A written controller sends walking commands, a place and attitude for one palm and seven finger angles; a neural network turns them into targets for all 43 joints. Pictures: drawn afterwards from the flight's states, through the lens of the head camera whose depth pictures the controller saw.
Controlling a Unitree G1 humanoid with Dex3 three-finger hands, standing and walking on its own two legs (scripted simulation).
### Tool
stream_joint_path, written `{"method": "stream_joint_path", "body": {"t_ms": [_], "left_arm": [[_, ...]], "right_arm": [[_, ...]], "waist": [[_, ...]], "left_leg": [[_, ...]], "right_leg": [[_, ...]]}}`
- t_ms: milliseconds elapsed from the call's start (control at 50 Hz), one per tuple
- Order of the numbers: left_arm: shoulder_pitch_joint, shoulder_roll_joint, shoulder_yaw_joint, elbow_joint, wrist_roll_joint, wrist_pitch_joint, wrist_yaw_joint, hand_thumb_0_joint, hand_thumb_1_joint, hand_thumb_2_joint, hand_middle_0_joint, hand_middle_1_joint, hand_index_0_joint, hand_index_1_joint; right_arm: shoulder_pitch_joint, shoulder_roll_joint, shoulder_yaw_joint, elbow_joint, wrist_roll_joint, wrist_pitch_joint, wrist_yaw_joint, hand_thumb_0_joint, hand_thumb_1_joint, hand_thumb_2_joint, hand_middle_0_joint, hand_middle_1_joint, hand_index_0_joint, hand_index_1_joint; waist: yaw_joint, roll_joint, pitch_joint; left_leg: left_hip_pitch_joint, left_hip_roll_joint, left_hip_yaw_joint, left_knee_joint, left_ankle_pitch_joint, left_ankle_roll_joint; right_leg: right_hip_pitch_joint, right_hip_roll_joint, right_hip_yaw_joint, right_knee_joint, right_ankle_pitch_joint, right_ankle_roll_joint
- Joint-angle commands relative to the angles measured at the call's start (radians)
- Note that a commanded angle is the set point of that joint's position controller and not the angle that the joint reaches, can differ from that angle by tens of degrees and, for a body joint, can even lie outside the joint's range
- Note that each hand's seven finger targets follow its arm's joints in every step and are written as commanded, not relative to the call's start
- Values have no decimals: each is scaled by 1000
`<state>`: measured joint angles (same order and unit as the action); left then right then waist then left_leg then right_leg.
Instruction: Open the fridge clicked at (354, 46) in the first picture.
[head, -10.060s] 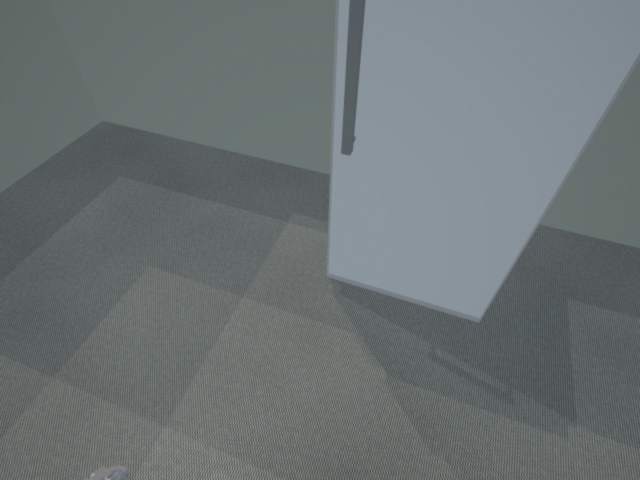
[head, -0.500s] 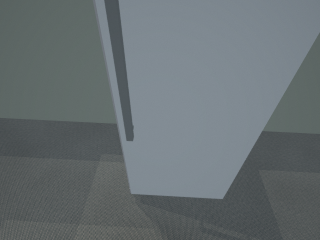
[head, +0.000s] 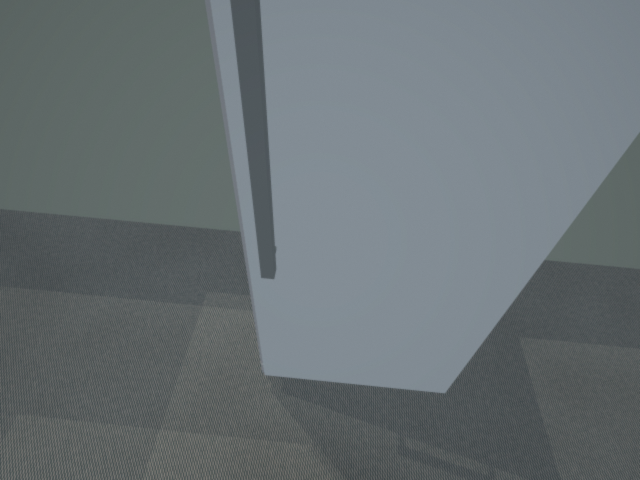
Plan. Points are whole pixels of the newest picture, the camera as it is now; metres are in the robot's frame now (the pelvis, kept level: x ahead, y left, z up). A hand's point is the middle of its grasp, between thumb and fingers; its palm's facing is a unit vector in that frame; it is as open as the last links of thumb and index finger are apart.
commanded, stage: come to a stop and stand still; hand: left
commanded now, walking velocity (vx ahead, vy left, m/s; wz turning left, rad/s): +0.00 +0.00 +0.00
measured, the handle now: (262, 156) +0.49 +0.13 +0.15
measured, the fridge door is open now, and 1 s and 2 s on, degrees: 0 0 0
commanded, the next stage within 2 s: look again from close up in 0.38 s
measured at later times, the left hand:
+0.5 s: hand out of the picture +0.05 +0.19 -0.17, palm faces -0.01 -0.97 -0.24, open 7.4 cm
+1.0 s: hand out of the picture +0.05 +0.18 -0.17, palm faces -0.01 -0.97 -0.23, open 7.4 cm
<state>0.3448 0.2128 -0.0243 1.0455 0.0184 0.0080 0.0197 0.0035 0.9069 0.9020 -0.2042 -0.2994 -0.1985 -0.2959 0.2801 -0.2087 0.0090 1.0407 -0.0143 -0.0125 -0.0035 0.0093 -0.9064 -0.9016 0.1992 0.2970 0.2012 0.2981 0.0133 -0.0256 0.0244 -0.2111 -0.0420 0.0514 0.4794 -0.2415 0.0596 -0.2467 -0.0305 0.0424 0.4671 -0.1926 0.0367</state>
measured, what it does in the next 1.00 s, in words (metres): stands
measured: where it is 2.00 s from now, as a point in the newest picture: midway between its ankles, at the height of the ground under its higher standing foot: outside the picture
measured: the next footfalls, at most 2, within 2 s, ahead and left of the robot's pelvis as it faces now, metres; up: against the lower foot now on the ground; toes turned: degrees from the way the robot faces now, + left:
none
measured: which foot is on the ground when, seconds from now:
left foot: down 0.00-1.00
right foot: down 0.00-1.00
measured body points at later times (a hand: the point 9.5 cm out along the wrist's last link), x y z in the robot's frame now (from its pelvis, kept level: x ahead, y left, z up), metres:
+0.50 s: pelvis +0.01 -0.01 +0.00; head +0.01 +0.00 +0.45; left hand +0.06 +0.24 -0.15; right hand +0.06 -0.26 -0.14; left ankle +0.01 +0.08 -0.74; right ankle +0.04 -0.15 -0.74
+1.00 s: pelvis +0.02 -0.02 +0.01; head +0.02 -0.01 +0.46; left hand +0.05 +0.24 -0.15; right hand +0.06 -0.27 -0.14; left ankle +0.01 +0.08 -0.74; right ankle +0.04 -0.15 -0.74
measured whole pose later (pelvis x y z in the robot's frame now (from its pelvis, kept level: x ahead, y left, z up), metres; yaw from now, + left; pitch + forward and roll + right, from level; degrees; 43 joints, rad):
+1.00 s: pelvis +0.02 -0.02 +0.01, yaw +0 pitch -2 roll +0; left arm 0.23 0.24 -0.02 1.09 0.01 -0.01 0.01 0.00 0.91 0.90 -0.20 -0.30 -0.20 -0.30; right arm 0.22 -0.22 0.02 1.12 -0.02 -0.02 0.00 0.01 -0.91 -0.90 0.20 0.30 0.20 0.30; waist 0.01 -0.02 0.03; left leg -0.14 -0.03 0.03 0.40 -0.23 0.03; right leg -0.18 -0.02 0.03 0.40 -0.19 0.02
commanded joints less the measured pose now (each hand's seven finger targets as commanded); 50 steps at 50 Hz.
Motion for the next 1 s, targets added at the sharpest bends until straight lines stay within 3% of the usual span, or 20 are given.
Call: {"method": "stream_joint_path", "body": {"t_ms": [0,40,100,220,280,500,620,980], "left_arm": [[1,125,28,-43,-1,-31,12,0,900,900,-200,-300,-200,-300],[-2,130,28,-35,-1,-33,13,0,900,900,-200,-300,-200,-300],[-14,132,27,-30,-2,-32,12,0,900,900,-200,-300,-200,-300],[-37,146,30,-29,-2,-37,12,0,900,900,-200,-300,-200,-300],[-55,153,31,-32,-3,-36,11,0,900,900,-200,-300,-200,-300],[-92,173,35,-35,-6,-38,8,0,900,900,-200,-300,-200,-300],[-99,178,37,-29,-6,-40,8,0,900,900,-200,-300,-200,-300],[-89,162,32,-4,-6,-38,7,0,900,900,-200,-300,-200,-300]], "right_arm": [[-3,-143,-30,-44,6,-23,-15,0,-900,-900,200,300,200,300],[-11,-142,-30,-39,8,-24,-16,0,-900,-900,200,300,200,300],[-25,-145,-29,-33,7,-22,-14,0,-900,-900,200,300,200,300],[-40,-148,-28,-23,6,-25,-14,0,-900,-900,200,300,200,300],[-51,-155,-28,-16,4,-25,-14,0,-900,-900,200,300,200,300],[-60,-166,-28,1,3,-24,-11,0,-900,-900,200,300,200,300],[-57,-169,-25,14,3,-26,-13,0,-900,-900,200,300,200,300],[-52,-161,-22,33,4,-24,-15,0,-900,-900,200,300,200,300]], "waist": [[-11,32,21],[-9,26,17],[-9,28,39],[-7,10,9],[-7,30,12],[-5,15,-4],[-5,25,-13],[-8,26,12]], "left_leg": [[-54,141,-147,-159,-36,-4],[-44,138,-138,-147,9,-4],[-50,139,-143,-163,-25,-8],[-18,138,-133,-142,72,-9],[-19,139,-135,-153,61,-13],[-4,140,-132,-159,71,-18],[11,145,-133,-156,133,-19],[14,145,-136,-182,84,-24]], "right_leg": [[15,-57,63,-66,6,-64],[23,-61,65,-68,32,-64],[13,-62,63,-79,1,-61],[41,-68,68,-77,71,-65],[41,-67,68,-83,52,-63],[63,-75,67,-99,53,-64],[88,-76,60,-94,113,-66],[68,-74,61,-125,47,-61]]}}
